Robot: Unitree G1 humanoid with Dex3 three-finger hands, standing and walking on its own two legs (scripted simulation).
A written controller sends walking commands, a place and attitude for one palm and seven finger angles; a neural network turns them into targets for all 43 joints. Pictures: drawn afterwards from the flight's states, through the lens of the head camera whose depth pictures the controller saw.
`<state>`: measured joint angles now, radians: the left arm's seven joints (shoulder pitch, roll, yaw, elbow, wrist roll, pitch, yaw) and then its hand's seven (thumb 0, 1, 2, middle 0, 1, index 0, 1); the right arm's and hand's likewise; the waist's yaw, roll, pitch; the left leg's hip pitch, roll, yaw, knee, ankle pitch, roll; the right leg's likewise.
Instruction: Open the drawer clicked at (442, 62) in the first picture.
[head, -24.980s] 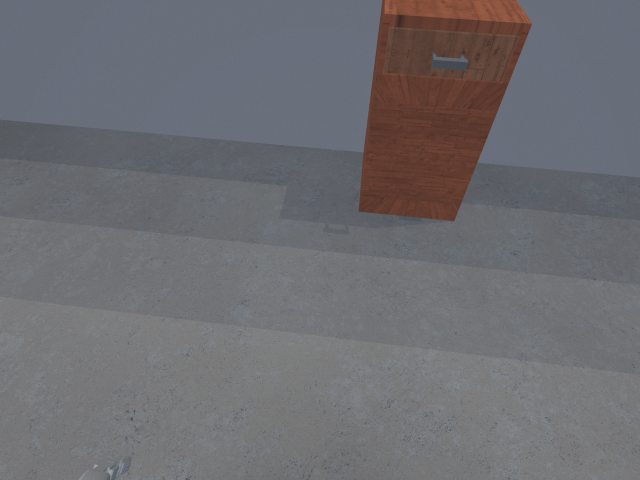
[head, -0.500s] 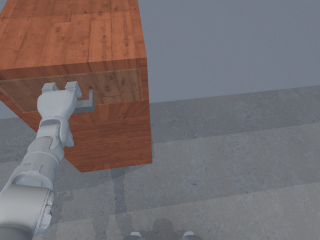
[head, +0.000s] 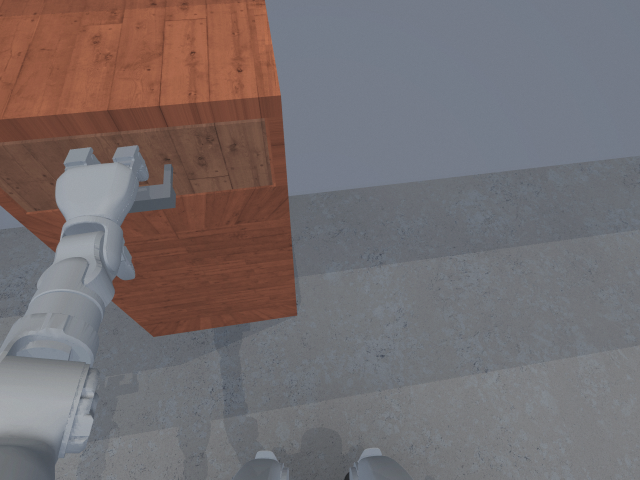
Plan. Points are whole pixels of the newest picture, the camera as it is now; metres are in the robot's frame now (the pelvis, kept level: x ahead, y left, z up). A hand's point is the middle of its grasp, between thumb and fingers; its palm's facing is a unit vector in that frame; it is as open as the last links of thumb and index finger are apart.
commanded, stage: lower the fingers behind the handle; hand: left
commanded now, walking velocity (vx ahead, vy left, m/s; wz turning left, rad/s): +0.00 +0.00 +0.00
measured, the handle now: (136, 187) +0.51 +0.26 +0.01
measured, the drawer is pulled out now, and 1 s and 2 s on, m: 0.00 0.00 0.00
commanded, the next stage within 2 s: lift the fingers back up to retry in 0.08 s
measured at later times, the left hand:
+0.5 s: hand (111, 213) +0.45 +0.28 +0.03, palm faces -0.02 -0.04 -1.00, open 13.8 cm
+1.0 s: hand (91, 208) +0.43 +0.28 +0.07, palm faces -0.07 -0.02 -1.00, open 13.8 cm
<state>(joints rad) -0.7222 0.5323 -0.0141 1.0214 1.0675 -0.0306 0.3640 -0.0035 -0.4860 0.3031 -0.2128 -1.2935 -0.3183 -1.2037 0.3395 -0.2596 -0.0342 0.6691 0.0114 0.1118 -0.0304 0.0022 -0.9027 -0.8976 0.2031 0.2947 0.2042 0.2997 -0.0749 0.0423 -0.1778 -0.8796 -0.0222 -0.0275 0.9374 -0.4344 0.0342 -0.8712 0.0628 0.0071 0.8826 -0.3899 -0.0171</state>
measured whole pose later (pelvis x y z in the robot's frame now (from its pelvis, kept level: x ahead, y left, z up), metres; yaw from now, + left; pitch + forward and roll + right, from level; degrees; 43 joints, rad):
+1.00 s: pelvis +0.02 +0.00 +0.03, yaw +2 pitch +13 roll -1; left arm -0.57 0.48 -0.05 0.80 1.04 -0.01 0.21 0.00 -0.49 0.30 -0.31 -1.20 -0.32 -1.20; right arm 0.27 -0.26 -0.05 0.64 0.02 0.11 -0.04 0.00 -0.90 -0.90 0.20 0.29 0.20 0.30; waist -0.02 0.05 -0.12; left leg -0.56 -0.04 -0.04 0.71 -0.37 0.04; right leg -0.55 0.04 0.01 0.66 -0.34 -0.01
